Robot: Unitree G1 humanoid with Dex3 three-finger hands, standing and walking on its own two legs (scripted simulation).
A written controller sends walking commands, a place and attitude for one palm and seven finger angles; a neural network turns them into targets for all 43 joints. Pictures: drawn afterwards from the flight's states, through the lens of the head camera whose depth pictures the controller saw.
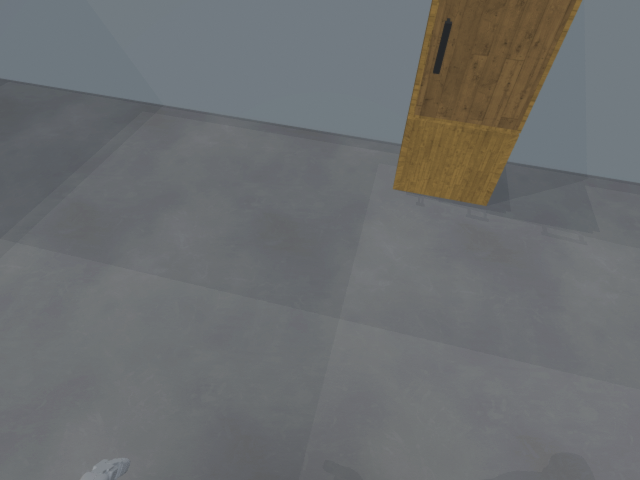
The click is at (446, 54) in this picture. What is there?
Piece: cupboard door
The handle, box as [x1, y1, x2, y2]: [433, 18, 451, 73]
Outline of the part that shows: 449,18 447,18 444,24 433,70 434,73 439,72 451,25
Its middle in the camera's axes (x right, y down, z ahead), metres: +0.43 -0.68 +1.36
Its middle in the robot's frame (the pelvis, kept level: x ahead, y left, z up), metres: +1.49 -0.36 -0.06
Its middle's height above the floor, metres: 0.71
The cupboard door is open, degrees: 0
